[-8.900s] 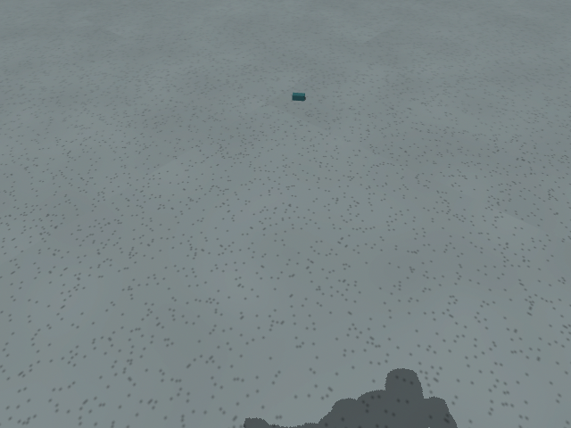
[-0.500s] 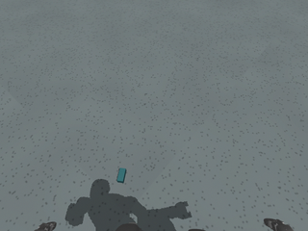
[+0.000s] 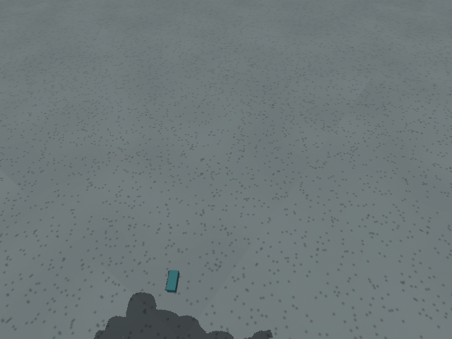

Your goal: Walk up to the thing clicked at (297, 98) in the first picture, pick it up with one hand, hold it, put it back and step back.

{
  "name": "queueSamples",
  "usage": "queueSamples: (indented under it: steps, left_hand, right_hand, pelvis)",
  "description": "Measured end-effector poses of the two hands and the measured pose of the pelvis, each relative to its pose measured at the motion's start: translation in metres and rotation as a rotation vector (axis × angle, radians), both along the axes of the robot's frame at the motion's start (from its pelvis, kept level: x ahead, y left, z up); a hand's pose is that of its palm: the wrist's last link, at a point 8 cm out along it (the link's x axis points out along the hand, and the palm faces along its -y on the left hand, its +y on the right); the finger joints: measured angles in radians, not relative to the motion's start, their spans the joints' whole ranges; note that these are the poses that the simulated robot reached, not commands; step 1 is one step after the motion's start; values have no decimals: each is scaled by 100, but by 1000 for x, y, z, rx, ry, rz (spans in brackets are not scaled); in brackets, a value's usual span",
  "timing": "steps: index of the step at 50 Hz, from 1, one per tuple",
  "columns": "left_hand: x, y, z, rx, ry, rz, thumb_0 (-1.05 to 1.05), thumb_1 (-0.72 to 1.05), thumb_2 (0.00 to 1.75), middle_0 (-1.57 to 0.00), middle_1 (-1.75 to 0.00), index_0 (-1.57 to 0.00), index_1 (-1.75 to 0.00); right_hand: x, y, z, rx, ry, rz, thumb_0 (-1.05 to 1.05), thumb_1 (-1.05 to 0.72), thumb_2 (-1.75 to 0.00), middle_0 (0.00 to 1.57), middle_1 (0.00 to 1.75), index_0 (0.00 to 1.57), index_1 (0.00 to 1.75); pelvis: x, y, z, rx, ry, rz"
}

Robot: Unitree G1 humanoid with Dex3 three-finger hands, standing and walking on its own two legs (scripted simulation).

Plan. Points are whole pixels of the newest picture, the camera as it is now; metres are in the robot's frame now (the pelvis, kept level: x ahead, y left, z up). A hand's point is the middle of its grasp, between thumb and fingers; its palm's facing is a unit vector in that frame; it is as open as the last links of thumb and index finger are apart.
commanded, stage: walk up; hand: left
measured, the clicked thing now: (173, 281) +0.48 +0.24 -0.75
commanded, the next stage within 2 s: stand in 0.74 s
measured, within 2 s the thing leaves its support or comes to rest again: neither
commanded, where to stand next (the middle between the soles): +0.08 +0.00 m, yaw +1 degrees
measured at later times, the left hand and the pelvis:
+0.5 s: hand out of the picture +0.11 +0.21 -0.14, palm faces +0.00 -0.94 -0.33, open 7.4 cm; pelvis +0.01 -0.03 +0.01, yaw +0 degrees
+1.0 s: hand out of the picture +0.08 +0.24 -0.14, palm faces -0.01 -0.94 -0.34, open 7.4 cm; pelvis +0.00 -0.01 +0.01, yaw +0 degrees
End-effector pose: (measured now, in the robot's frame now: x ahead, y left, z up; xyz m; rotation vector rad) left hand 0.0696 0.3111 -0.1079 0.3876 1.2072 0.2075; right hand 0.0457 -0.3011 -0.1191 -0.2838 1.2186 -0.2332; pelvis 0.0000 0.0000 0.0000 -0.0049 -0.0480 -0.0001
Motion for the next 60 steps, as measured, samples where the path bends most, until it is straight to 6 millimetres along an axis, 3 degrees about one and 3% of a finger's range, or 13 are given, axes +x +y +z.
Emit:
queueSamples:
  steps: [10,18,28,43,60]
  left_hand:
    - [34,-40,11,-50,-90,7,1,90,90,-20,-30,-21,-30]
    - [46,-54,9,-74,-107,12,1,90,90,-20,-30,-21,-30]
    - [28,-49,4,-70,-48,37,1,90,90,-20,-30,-21,-30]
    - [6,-33,1,-67,5,48,1,90,90,-20,-30,-20,-30]
    - [3,-26,2,-63,9,36,1,90,90,-20,-30,-20,-30]
  right_hand:
    - [40,-15,3,18,-52,40,1,-91,-89,21,30,21,30]
    - [57,-25,13,-1,-73,58,1,-91,-89,21,30,21,30]
    - [48,-28,15,-15,-43,48,1,-91,-89,21,30,21,30]
    - [24,-9,10,2,24,47,1,-91,-89,21,30,21,30]
    - [27,-2,11,2,22,51,1,-91,-89,21,30,21,30]
  pelvis:
    - [11,-20,7,12,3,13]
    - [11,-30,10,8,7,13]
    - [10,-31,12,3,7,7]
    - [4,-19,13,4,10,6]
    - [4,-11,14,8,16,10]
